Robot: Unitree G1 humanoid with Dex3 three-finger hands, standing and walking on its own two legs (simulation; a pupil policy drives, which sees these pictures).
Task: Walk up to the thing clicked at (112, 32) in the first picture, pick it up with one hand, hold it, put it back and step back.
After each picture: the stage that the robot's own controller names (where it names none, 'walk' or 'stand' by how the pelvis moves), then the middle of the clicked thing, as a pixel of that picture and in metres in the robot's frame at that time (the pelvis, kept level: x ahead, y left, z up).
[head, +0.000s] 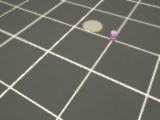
stand; (113, 35) +1.56 -0.41 -0.72
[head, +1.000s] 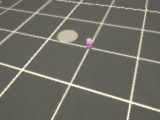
walk; (89, 43) +1.48 +0.00 -0.70
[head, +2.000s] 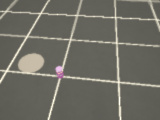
walk; (59, 72) +0.98 +0.27 -0.71
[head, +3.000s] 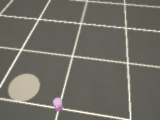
walk; (58, 104) +0.58 +0.22 -0.69
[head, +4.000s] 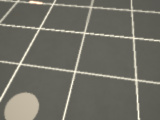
stand; out of the picture +0.37 +0.21 -0.69
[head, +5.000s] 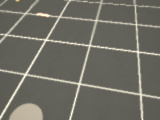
stand; out of the picture +0.35 +0.18 -0.72
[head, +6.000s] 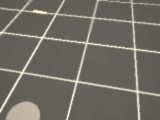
stand; out of the picture +0.35 +0.19 -0.73
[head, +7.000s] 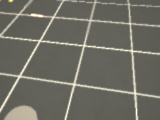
stand; out of the picture +0.34 +0.22 -0.73
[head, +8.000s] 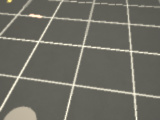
stand; out of the picture +0.33 +0.22 -0.73
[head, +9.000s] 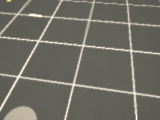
go down; out of the picture +0.33 +0.21 -0.73
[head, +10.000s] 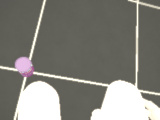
go down; (25, 67) +0.42 +0.23 -0.32
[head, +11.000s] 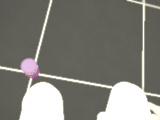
approach; (30, 69) +0.42 +0.23 -0.31
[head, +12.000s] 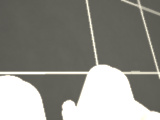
close in; out of the picture +0.40 +0.28 -0.22
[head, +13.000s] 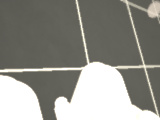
close; out of the picture +0.40 +0.28 -0.22
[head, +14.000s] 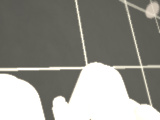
lift; out of the picture +0.36 +0.26 -0.23
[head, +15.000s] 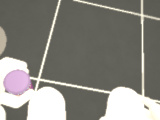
lift; (20, 86) +0.31 +0.23 -0.06
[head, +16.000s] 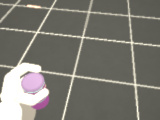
hold; (36, 91) +0.33 +0.17 +0.04
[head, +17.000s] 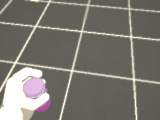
hold; (37, 95) +0.32 +0.17 +0.01
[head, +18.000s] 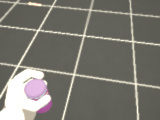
crouch; (39, 96) +0.32 +0.17 +0.01
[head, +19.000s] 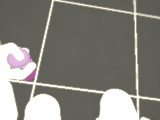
crouch; (23, 65) +0.41 +0.20 -0.09
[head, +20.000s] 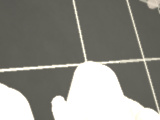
lower; out of the picture +0.40 +0.28 -0.22
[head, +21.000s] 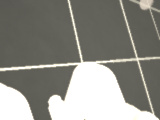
lower; out of the picture +0.40 +0.28 -0.22
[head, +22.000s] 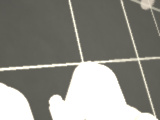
lower; out of the picture +0.40 +0.28 -0.22
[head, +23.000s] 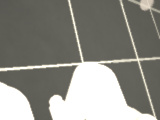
lower; out of the picture +0.40 +0.28 -0.22
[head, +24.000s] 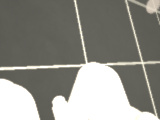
draw back; out of the picture +0.39 +0.27 -0.23
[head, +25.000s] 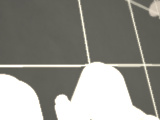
stand; out of the picture +0.39 +0.26 -0.23
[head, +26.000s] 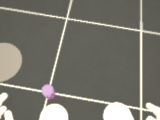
walk; (48, 92) +0.40 +0.19 -0.48
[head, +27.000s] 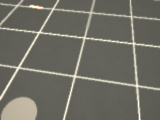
stand; out of the picture +0.35 +0.17 -0.66
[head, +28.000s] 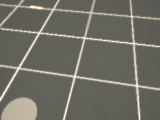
stand; out of the picture +0.35 +0.18 -0.67
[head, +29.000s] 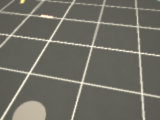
stand; out of the picture +0.37 +0.16 -0.72
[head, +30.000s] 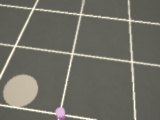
walk; (60, 113) +0.41 +0.14 -0.70
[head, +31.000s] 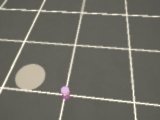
walk; (65, 92) +0.64 +0.18 -0.70
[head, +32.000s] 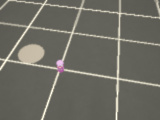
stand; (60, 66) +0.99 +0.21 -0.70
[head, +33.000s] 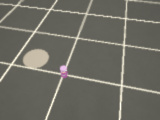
stand; (63, 71) +0.97 +0.19 -0.71
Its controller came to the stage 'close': yes
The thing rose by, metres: 0.71
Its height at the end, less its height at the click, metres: +0.00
